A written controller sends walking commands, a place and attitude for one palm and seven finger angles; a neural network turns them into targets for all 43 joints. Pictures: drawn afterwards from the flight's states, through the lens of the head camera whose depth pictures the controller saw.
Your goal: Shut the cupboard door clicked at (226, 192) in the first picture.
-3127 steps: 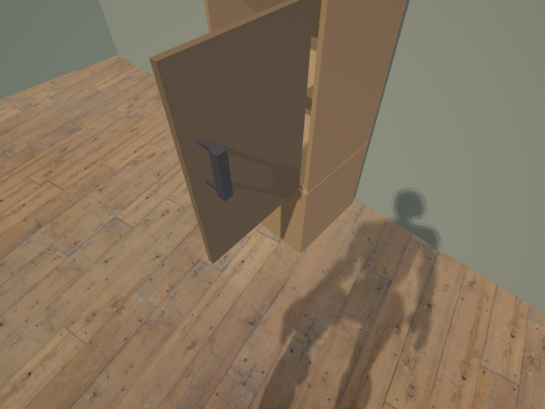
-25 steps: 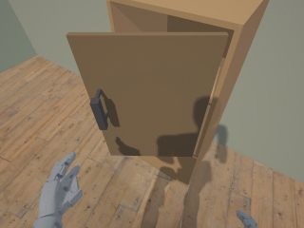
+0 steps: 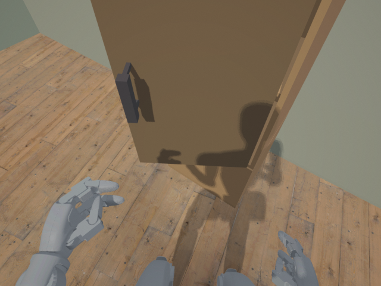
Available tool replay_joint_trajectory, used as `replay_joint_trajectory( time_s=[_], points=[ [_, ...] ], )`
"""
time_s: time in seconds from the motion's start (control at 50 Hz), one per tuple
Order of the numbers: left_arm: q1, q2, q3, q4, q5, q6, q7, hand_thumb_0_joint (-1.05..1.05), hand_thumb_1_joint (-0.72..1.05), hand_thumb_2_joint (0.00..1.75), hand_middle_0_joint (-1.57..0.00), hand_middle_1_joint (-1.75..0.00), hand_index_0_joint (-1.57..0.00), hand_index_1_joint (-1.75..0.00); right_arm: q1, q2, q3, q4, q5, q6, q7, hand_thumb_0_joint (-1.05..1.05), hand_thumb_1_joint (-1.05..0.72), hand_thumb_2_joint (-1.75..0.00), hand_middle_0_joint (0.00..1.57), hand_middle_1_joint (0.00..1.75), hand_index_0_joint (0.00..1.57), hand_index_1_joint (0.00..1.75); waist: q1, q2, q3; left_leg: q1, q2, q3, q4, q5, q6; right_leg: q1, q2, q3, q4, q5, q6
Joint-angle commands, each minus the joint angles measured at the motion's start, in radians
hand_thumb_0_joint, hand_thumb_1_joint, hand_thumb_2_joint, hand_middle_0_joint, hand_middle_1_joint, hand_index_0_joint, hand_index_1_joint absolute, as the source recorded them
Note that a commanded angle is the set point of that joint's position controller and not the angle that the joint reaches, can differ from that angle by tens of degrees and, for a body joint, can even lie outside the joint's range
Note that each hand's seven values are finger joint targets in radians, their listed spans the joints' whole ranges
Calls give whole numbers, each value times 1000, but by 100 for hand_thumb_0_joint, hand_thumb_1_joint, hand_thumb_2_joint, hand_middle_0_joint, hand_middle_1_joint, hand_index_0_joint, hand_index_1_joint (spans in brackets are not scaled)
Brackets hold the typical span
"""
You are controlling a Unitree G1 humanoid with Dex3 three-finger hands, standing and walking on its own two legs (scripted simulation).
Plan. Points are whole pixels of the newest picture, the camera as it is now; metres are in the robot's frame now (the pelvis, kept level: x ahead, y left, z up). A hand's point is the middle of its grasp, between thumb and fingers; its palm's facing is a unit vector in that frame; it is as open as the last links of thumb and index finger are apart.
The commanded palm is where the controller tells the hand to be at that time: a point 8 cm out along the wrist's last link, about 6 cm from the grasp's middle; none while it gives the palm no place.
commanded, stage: raise the hand and make a fist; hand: left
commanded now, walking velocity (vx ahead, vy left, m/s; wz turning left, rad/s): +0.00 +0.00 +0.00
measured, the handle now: (130, 93) +0.51 +0.18 +0.10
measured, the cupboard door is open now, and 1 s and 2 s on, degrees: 32 32 32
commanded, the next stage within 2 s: bring the fist close to the handle in 1.22 s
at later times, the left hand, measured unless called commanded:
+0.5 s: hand (78, 214) +0.23 +0.21 +0.08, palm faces +0.03 -1.00 -0.04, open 3.1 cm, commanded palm +0.20 +0.26 +0.09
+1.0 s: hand (84, 198) +0.24 +0.20 +0.11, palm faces +0.01 -1.00 -0.03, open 3.1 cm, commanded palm +0.22 +0.25 +0.10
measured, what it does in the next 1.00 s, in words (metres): stands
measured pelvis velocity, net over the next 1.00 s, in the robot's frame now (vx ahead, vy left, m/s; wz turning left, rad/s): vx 0.02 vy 0.01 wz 0.01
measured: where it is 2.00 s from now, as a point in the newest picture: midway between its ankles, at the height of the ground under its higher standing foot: outside the picture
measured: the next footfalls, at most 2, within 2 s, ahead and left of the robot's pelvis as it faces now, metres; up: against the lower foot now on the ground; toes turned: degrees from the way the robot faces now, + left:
none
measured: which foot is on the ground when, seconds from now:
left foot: down 0.00-1.00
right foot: down 0.00-1.00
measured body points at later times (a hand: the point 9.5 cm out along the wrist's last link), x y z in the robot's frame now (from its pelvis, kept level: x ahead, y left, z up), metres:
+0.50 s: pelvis +0.01 +0.03 +0.02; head +0.05 +0.04 +0.46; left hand +0.22 +0.26 +0.09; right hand +0.21 -0.19 -0.04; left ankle +0.05 +0.12 -0.65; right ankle +0.02 -0.10 -0.65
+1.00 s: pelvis +0.02 +0.01 +0.03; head +0.05 +0.01 +0.48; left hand +0.24 +0.25 +0.11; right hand +0.18 -0.22 -0.04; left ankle +0.05 +0.12 -0.65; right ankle +0.02 -0.10 -0.65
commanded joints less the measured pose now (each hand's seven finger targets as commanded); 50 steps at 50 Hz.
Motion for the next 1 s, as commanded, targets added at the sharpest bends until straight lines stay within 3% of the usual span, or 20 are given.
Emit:
replay_joint_trajectory(
  time_s=[0.0, 0.02, 0.1, 0.16, 0.22, 0.34, 0.5, 0.54, 0.58, 0.62, 0.64, 0.78, 0.84, 0.94, 0.98],
  points=[
    [42, 102, 88, -243, -16, -67, 75, 0, 90, 90, -84, -100, -84, -100, -76, -155, -73, -192, -6, -64, -10, 0, -90, -90, 20, 30, 20, 30, 25, -12, -197, 186, -24, -2, -221, 158, 34, 133, -4, 48, -215, 108, 14],
    [49, 99, 83, -237, -10, -82, 87, 0, 90, 90, -86, -102, -86, -102, -70, -157, -75, -187, -8, -64, -7, 0, -90, -90, 20, 30, 20, 30, 18, -34, -185, 190, -20, -6, -225, 158, 33, 119, 0, 36, -207, 116, 13],
    [62, 78, 35, -252, 1, -127, 87, 0, 90, 90, -93, -110, -93, -110, -55, -174, -73, -189, -15, -70, 1, 0, -90, -90, 20, 30, 20, 30, 5, -9, -169, 201, -19, -10, -231, 144, 30, 90, 2, 22, -192, 116, 9],
    [40, 94, 26, -290, 11, -130, 85, 0, 90, 90, -99, -116, -99, -116, -46, -186, -72, -198, -13, -66, 2, 0, -90, -90, 20, 30, 20, 30, 2, 9, -177, 224, -17, -24, -252, 132, 28, 87, 4, 11, -184, 111, 3],
    [56, 98, 26, -329, 15, -120, 95, 0, 90, 90, -104, -122, -104, -122, -41, -188, -72, -208, -10, -58, 2, 0, -90, -90, 20, 30, 20, 30, 5, 41, -178, 258, -15, -28, -273, 140, 22, 97, 6, 4, -188, 130, 0],
    [35, 106, 30, -343, 26, -83, 119, 0, 90, 90, -115, -134, -115, -134, -35, -189, -63, -223, -12, -28, 1, 0, -90, -90, 20, 30, 20, 30, -1, 47, -141, 280, -14, -45, -305, 131, 19, 114, 15, -6, -204, 145, -1],
    [-1, 104, 20, -341, 24, -35, 96, 0, 90, 90, -130, -150, -130, -150, -23, -188, -49, -243, -7, -11, 5, 0, -90, -90, 20, 30, 20, 30, -9, 56, -141, 326, -16, -33, -317, 169, 17, 159, 17, -3, -241, 188, 0],
    [-15, 134, 51, -318, 18, -21, 91, 0, 90, 90, -130, -150, -130, -150, -20, -190, -44, -238, -9, -7, 2, 0, -90, -90, 20, 30, 20, 30, -7, 35, -124, 311, -19, -33, -318, 175, 20, 179, 20, 0, -252, 197, -2],
    [-31, 118, 45, -328, 7, -21, 79, 0, 90, 90, -130, -150, -130, -150, -25, -186, -43, -240, -5, -8, 3, 0, -90, -90, 20, 30, 20, 30, -8, 43, -139, 324, -21, -24, -316, 187, 19, 192, 17, 4, -259, 209, 0],
    [-42, 126, 53, -326, 3, -19, 75, 0, 90, 90, -130, -150, -130, -150, -23, -189, -41, -238, -5, -10, 2, 0, -90, -90, 20, 30, 20, 30, -7, 31, -140, 328, -22, -23, -320, 198, 19, 205, 16, 5, -265, 219, 1],
    [-48, 142, 67, -321, 0, -16, 74, 0, 90, 90, -130, -150, -130, -150, -26, -189, -40, -234, -6, -11, 2, 0, -90, -90, 20, 30, 20, 30, -1, 54, -137, 328, -24, -23, -319, 211, 21, 215, 18, 9, -267, 232, -2],
    [-82, 143, 73, -297, -17, -1, 54, 0, 90, 90, -130, -150, -130, -150, -23, -191, -41, -221, 1, -19, -1, 0, -90, -90, 20, 30, 20, 30, -5, 14, -136, 339, -28, -7, -328, 232, 24, 252, 9, 23, -299, 260, 6],
    [-70, 148, 86, -263, -23, 2, 52, 0, 90, 90, -130, -150, -130, -150, -27, -192, -43, -213, 2, -21, -2, 0, -90, -90, 20, 30, 20, 30, 5, 2, -118, 325, -32, -1, -330, 227, 25, 271, 6, 34, -313, 253, 5],
    [-66, 144, 90, -246, -29, -16, 47, 0, 90, 90, -130, -150, -130, -150, -25, -192, -49, -208, 2, -20, 0, 0, -90, -90, 20, 30, 20, 30, 5, -30, -122, 309, -36, 14, -315, 228, 28, 282, -1, 58, -324, 255, 11],
    [-79, 135, 80, -256, -29, -27, 46, 0, 90, 90, -130, -150, -130, -150, -29, -189, -50, -210, 3, -21, 2, 0, -90, -90, 20, 30, 20, 30, 4, -15, -124, 313, -36, 16, -314, 227, 27, 276, -5, 63, -323, 257, 13]
  ],
)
